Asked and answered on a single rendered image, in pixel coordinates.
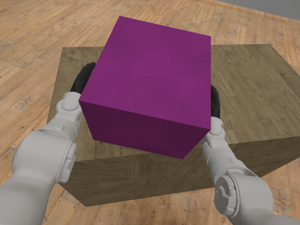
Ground robot left upper arm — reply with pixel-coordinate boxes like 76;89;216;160
0;130;77;225

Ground robot left forearm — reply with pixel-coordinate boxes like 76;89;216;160
12;92;83;173

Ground pedestal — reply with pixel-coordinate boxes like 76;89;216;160
46;44;300;207

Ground carton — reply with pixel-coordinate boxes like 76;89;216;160
78;16;211;159

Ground robot right hand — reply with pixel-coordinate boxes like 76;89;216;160
211;85;220;119

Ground robot left hand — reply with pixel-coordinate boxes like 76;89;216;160
70;62;96;94

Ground robot right upper arm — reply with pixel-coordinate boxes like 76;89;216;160
214;173;300;225

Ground robot right forearm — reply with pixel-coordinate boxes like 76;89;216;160
200;117;274;202

